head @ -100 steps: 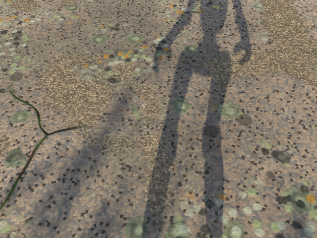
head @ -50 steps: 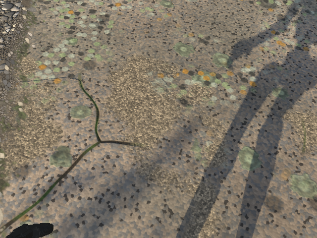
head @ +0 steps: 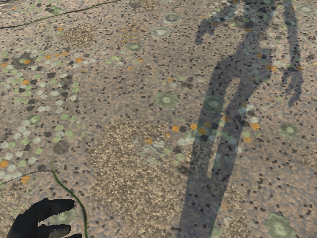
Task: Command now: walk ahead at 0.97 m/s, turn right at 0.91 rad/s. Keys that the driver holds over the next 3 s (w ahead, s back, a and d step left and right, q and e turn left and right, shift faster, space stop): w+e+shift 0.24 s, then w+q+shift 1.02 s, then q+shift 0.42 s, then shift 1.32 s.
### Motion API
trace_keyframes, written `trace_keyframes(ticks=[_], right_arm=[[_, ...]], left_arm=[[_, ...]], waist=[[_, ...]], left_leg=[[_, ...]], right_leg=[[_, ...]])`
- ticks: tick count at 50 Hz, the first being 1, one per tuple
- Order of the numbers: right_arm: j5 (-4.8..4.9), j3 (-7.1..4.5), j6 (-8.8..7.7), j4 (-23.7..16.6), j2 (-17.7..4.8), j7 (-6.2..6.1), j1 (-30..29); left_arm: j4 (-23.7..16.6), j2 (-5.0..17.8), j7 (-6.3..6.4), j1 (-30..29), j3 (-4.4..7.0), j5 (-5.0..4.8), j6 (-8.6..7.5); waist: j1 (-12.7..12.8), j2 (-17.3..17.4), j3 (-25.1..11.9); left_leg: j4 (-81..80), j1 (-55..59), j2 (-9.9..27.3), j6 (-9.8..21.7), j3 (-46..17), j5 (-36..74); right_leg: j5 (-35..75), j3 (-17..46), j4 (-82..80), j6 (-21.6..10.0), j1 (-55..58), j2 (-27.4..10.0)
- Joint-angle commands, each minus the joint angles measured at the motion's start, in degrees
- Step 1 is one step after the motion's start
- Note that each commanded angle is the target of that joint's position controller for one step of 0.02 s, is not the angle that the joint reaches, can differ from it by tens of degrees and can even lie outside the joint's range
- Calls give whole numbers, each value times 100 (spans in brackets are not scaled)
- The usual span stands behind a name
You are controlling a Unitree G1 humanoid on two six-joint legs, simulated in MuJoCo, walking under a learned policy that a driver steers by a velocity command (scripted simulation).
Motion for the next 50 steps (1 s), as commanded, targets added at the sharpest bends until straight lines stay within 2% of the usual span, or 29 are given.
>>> trace_keyframes(ticks=[1, 2, 3, 4, 5, 6, 8, 9, 12, 15, 19, 22, 23, 24, 25, 26, 27, 29, 32, 34, 36, 38, 43, 45, 46, 47, 48, 49, 50], right_arm=[[102, -289, -117, -865, -1396, -38, -1201], [-80, 30, -342, -1092, -267, 50, -961], [159, 182, -625, -1505, -236, 111, -448], [272, 88, -760, -1615, -826, 110, -1428], [356, 81, -767, -1766, -774, 80, -1729], [197, 109, -720, -1619, -682, 25, -1687], [64, 49, -544, -1472, -711, 54, -1336], [32, 31, -469, -1467, -714, 54, -1360], [-156, 133, -421, -1867, -436, 55, -2373], [-113, 277, -487, -1955, 12, 198, -2948], [166, 141, -513, -2165, -308, 267, -3617], [294, -108, -485, -2038, -750, 288, -2784], [395, -217, -405, -1824, -969, 258, -1790], [404, -260, -296, -1449, -1085, 219, -237], [224, -278, -267, -1223, -1357, 248, 477], [183, -264, -334, -1044, -1131, 354, 612], [77, -193, -301, -1163, -670, 284, 197], [3, -173, -278, -1200, -680, 326, -252], [120, -78, -280, -1145, -458, 332, -587], [259, -62, -268, -1041, -449, 258, -505], [265, -113, -246, -968, -583, 148, -444], [267, -157, -203, -834, -671, 107, -256], [375, -175, -109, -532, -558, 58, 166], [251, -238, -3, -595, -774, 74, -69], [45, -168, 40, -830, -626, 96, -417], [243, 131, -18, -949, 316, 127, 595], [477, 218, 10, -1013, 4, 64, 572], [467, 98, 34, -1045, -422, 14, -161], [334, 58, 39, -1146, -579, 14, -732]], left_arm=[[499, 1445, 135, 3263, 688, -24, 173], [533, 1788, 216, 2997, 704, 22, 232], [133, 1603, 194, 2538, 543, 224, 29], [81, 1184, 204, 2713, 517, 208, -86], [175, 1151, 185, 2509, 486, 237, -220], [130, 984, 167, 2073, 432, 244, -317], [10, 806, 232, 1483, 363, 316, -346], [58, 692, 272, 1429, 326, 238, -337], [223, 602, 453, 1588, 270, 103, -321], [566, 459, 525, 2035, 234, 156, -290], [959, 525, 468, 2527, 230, 156, -302], [1137, 784, 491, 2460, 261, 410, -208], [1108, 914, 496, 2194, 284, 560, -158], [925, 994, 521, 1552, 281, 612, -127], [722, 297, 513, 2097, 125, 638, -183], [726, 144, 392, 2553, -54, 304, -355], [571, 577, 341, 1851, 10, 94, -512], [255, 493, 313, 675, -56, 248, -737], [250, 337, 350, 838, -45, 395, -718], [104, 301, 387, 580, -63, 441, -678], [-214, 139, 365, -247, -142, 458, -710], [-401, -54, 316, -708, -176, 459, -749], [-593, 460, 400, -949, 121, 171, -770], [-460, 826, 475, 214, 347, 115, -794], [-225, 969, 559, 1776, 415, 84, -711], [47, 1426, 498, 2525, 476, 260, -651], [133, 1093, 402, 2547, 440, 183, -609], [76, 636, 457, 2186, 360, 195, -532], [176, 524, 488, 1930, 316, 273, -464]], waist=[[2206, 613, -1272], [1355, -1717, -1087], [875, -1609, -2634], [1321, -456, -2138], [929, 242, -998], [584, 822, -620], [91, 470, -161], [31, 360, 10], [309, 224, 513], [882, -75, 329], [1266, -375, 433], [607, -674, -324], [9, -911, -890], [-859, -712, -1492], [-449, 1189, -2361], [-219, 2382, -2762], [-377, 1466, -1820], [-121, -242, -542], [457, 6, -107], [497, 38, 200], [249, 142, 516], [19, 296, 474], [19, 613, 139], [797, 785, -773], [1532, 790, -1877], [1051, -1634, -3181], [1091, -2310, -3355], [1266, -1613, -2170], [1234, -641, -1287]], left_leg=[[4318, -3172, 866, 580, -443, 7435], [7063, -5301, -497, 323, -784, -153], [7851, -6579, -630, 464, -2466, -415], [7277, -6571, -312, 685, -2715, 270], [6664, -6645, -194, 721, -2579, 569], [6151, -6201, 74, 685, -2654, 809], [5561, -5497, 234, 481, -2710, 976], [5166, -5412, 295, 367, -2627, 978], [3522, -4955, 132, 82, -2077, 1939], [1894, -3863, -45, 115, -1544, 4340], [878, -4734, -61, 488, -1587, 4167], [1127, -4433, -551, 941, -1134, 2910], [1404, -3608, -646, 1105, -1078, 2621], [1520, -1834, -316, 1307, -1469, 2753], [1689, 570, 650, 2063, -3772, 1219], [107, 1467, 1412, 2669, -6771, -781], [-191, 1036, 1366, 2413, -6723, -1370], [-439, -889, 902, 2190, -5590, 303], [-683, -2024, 333, 2275, -4678, 1545], [-812, -2675, 247, 2259, -4393, 1877], [-986, -3532, -33, 2102, -4009, 2104], [-1051, -4314, -184, 1804, -3819, 2081], [-214, -3013, 6, 1391, -4252, 2730], [1462, -2656, -132, 1096, -4047, 4696], [3168, -3480, -201, 957, -3863, 4374], [5571, -5592, -936, 661, -3189, 513], [6494, -6348, -394, 686, -2904, -74], [6567, -6810, -136, 707, -2640, 369], [6384, -6803, 68, 706, -2406, 700]], right_leg=[[-22, 389, -593, -594, 5516, 425], [297, 2221, -689, -1087, 6608, -309], [-2886, 5590, -2190, -2133, 7404, -1413], [-3444, 5811, -3008, -1641, 6745, -1348], [-3077, 5528, -3288, -1445, 5618, -1275], [-2445, 5057, -3218, -1316, 4662, -1087], [-1582, 4194, -3274, -1284, 3289, -561], [-1338, 3851, -3356, -1256, 2934, -416], [-265, 2891, -3487, -1037, 1781, 117], [-306, 2149, -3554, -622, 1433, 226], [484, 2220, -3353, -464, 3452, -420], [4815, 1837, -2153, -206, 4995, -785], [6240, 1653, -1125, -140, 5056, -848], [6262, 1391, 628, 7, 4036, -760], [1572, 1194, 3294, 452, 1738, 97], [-2044, 1589, 4056, 612, 246, 723], [-1710, 1817, 4015, 439, -459, 303], [-1378, 1664, 3038, 312, -187, 40], [-1233, 1605, 1884, 585, 292, -181], [-1164, 1414, 1067, 832, 326, -239], [-97, 1162, -132, 1008, 796, -80], [1192, 1005, -993, 1041, 1886, 169], [1101, 1336, -1993, 994, 2569, 276], [465, 1231, -1848, 756, 3819, 189], [-331, 1710, -1158, 470, 5651, -532], [-2244, 4782, -1672, -638, 8007, -2334], [-4153, 6175, -2457, -616, 7942, -2552], [-3956, 5235, -2680, -304, 7113, -2163], [-2685, 4220, -2729, -131, 6152, -1948]])
Next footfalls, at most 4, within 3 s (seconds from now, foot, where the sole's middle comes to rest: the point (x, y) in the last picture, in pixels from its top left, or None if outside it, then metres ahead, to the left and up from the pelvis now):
0.02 right None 0.21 -0.05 -0.73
0.48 left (157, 179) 0.68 0.00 -0.73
0.92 right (201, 105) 1.08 -0.25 -0.73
1.36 left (128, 66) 1.41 0.12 -0.73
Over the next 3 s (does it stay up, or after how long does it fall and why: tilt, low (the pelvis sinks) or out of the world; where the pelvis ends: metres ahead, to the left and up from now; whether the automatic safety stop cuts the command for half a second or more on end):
stays up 1.52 0.12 0.04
